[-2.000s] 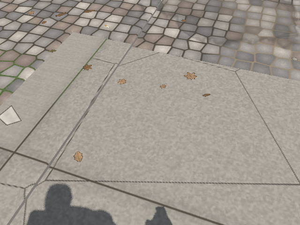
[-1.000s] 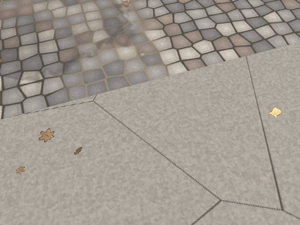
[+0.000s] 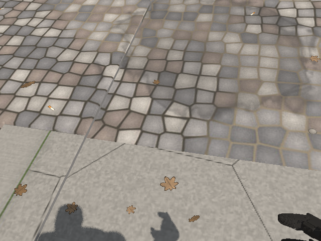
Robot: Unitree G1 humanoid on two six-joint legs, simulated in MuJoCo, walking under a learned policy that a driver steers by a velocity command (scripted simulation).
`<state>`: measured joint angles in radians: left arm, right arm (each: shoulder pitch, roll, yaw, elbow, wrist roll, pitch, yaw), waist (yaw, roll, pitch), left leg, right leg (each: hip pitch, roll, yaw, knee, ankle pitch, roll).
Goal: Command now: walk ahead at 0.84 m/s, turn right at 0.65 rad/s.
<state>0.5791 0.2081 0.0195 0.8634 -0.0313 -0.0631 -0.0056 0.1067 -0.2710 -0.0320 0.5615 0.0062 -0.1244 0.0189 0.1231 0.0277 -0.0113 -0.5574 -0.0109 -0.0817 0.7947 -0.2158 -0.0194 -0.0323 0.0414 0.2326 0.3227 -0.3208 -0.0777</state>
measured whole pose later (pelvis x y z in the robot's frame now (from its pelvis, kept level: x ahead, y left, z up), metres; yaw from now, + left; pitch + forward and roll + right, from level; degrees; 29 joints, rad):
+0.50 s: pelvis +0.36 -0.04 -0.04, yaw -27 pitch +1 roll +4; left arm 0.02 0.35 0.05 0.57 -0.03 -0.03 -0.05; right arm 0.43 -0.36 -0.10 0.82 0.00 -0.09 0.00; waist -0.11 -0.01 0.05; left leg 0.24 0.00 0.22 0.19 -0.43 -0.08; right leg -0.84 -0.12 -0.04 0.89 -0.03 -0.06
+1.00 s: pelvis +0.70 -0.26 -0.03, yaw -23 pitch -2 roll -2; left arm 0.24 0.27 0.05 0.73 0.00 -0.04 0.07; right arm 0.20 -0.30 -0.05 0.72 0.02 -0.05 0.08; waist 0.02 0.04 0.09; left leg -0.56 -0.02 0.10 0.60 0.12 0.02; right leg 0.05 0.06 -0.26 0.53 -0.47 -0.05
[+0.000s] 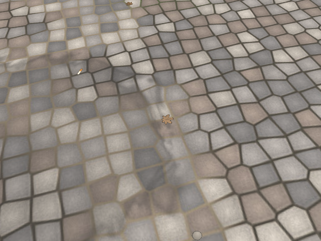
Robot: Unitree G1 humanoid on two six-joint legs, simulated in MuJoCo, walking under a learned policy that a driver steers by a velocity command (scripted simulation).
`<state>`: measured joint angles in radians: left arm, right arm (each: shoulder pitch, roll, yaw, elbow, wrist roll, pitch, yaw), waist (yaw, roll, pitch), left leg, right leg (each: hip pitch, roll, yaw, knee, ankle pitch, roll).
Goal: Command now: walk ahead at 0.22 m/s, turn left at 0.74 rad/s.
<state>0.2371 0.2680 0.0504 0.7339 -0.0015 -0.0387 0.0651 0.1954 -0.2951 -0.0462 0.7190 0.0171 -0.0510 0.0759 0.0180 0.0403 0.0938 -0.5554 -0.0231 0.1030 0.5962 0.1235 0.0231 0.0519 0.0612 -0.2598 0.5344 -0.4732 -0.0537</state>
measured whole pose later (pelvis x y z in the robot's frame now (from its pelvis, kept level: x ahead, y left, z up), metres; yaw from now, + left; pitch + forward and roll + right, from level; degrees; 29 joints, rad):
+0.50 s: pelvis +0.18 -0.05 +0.02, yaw +30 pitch +1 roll -1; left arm 0.08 0.32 0.08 0.71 -0.01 -0.05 0.01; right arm 0.16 -0.36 -0.10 0.55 0.03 0.06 -0.04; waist -0.02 0.01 0.07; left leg -0.31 -0.25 -0.42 0.55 -0.18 0.04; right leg -0.36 0.08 0.20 0.49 -0.18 0.06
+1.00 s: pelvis +0.20 -0.06 +0.02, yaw +59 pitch +1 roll -2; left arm 0.12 0.32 0.09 0.71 -0.02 0.01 0.00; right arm 0.16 -0.32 -0.08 0.55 0.02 0.10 0.02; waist 0.02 0.00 0.09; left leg -0.36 0.09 0.05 0.66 -0.29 -0.03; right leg -0.22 -0.12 -0.28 0.48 -0.26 0.03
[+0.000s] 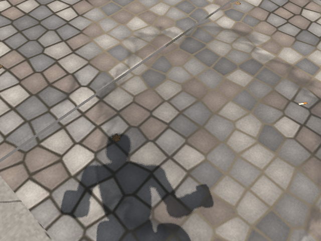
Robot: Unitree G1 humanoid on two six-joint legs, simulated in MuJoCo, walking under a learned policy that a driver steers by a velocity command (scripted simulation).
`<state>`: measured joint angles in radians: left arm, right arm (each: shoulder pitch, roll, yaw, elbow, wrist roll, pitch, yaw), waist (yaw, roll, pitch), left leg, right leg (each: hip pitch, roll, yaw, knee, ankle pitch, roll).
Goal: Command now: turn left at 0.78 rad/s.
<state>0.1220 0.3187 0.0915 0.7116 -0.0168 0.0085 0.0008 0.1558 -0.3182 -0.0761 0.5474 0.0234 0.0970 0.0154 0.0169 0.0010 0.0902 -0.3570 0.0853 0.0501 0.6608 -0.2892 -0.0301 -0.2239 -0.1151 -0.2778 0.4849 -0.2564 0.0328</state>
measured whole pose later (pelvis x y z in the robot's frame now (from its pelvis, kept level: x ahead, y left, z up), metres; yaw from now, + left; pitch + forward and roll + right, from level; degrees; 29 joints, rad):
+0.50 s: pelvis +0.03 +0.01 +0.00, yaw +9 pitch +0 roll +0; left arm 0.17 0.26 0.04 0.74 0.01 0.01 0.01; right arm 0.13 -0.25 -0.01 0.71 -0.02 0.01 0.00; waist 0.00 0.01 0.02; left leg -0.24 -0.04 -0.05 0.54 -0.30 0.02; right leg -0.25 -0.03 -0.01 0.53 -0.29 0.02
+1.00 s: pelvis +0.06 -0.01 +0.00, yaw +10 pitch -1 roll +0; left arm 0.21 0.25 0.02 0.85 -0.01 -0.02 0.01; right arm 0.21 -0.26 -0.05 0.94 0.01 0.02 -0.03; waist 0.00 0.00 0.01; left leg -0.20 -0.01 -0.06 0.60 -0.42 0.01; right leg -0.19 0.00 -0.04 0.53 -0.35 -0.04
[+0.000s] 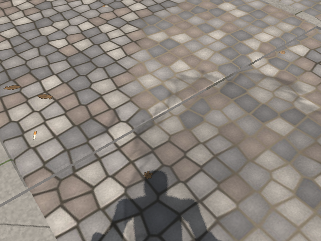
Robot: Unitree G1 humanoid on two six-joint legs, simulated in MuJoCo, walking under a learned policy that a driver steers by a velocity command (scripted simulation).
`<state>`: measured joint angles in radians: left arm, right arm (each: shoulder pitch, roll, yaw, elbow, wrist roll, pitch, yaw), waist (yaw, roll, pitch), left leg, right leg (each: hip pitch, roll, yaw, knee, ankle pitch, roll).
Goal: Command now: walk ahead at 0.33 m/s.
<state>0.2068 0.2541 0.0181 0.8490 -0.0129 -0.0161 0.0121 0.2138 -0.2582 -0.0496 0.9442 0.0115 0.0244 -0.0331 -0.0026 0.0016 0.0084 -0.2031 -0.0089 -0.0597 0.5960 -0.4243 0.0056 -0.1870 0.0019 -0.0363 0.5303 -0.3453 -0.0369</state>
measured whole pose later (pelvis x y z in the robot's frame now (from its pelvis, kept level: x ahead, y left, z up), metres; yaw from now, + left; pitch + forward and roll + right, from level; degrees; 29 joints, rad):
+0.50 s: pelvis +0.19 +0.09 +0.00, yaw -1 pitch +2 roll +0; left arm 0.15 0.26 0.01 0.71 -0.03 -0.08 -0.02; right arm 0.49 -0.19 0.00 1.00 0.00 -0.12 0.03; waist -0.07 -0.05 -0.04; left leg -0.03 -0.03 0.07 0.32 -0.33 0.05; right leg -0.78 -0.12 0.03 1.12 -0.05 -0.04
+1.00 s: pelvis +0.63 +0.05 +0.00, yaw +0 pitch -1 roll -3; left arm 0.46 0.26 0.05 0.91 0.00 -0.10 -0.04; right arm 0.13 -0.28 -0.01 0.77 0.02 -0.10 0.00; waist 0.06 0.04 0.01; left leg -0.71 0.15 -0.08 1.16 -0.21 0.05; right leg -0.10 0.12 -0.06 0.34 -0.23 -0.09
